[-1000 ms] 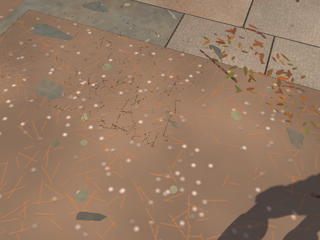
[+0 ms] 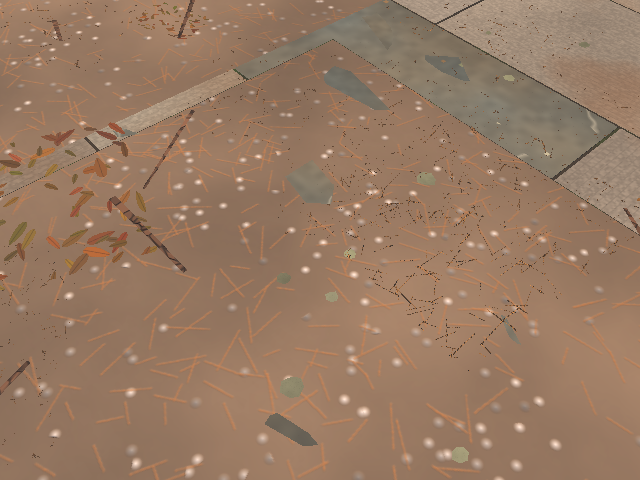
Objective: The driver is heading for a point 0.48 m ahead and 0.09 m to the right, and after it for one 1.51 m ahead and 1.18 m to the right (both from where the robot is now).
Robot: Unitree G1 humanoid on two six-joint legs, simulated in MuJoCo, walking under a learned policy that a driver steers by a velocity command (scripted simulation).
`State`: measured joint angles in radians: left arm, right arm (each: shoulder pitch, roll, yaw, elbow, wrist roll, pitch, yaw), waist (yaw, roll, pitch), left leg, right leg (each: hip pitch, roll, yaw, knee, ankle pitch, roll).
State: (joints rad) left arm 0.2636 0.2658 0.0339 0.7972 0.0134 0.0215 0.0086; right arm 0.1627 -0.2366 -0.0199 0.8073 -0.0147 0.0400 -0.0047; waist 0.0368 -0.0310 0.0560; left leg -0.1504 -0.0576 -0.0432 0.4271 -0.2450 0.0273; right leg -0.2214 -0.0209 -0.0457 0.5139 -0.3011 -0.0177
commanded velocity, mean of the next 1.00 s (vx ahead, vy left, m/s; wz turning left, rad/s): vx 0.32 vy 0.00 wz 0.01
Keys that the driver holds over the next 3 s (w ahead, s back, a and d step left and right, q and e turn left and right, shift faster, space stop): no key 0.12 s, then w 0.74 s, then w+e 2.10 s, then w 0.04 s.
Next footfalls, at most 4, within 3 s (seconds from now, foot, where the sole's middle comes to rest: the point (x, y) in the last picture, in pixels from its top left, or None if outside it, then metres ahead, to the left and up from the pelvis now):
0.42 right None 0.10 -0.11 -0.78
0.90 left None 0.44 0.05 -0.78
1.46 right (394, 381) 0.71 -0.13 -0.78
1.98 left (384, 254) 1.07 -0.12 -0.78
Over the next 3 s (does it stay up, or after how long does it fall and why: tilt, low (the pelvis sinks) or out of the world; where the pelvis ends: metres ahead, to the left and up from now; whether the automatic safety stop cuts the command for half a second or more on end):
stays up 1.21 -0.53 -0.01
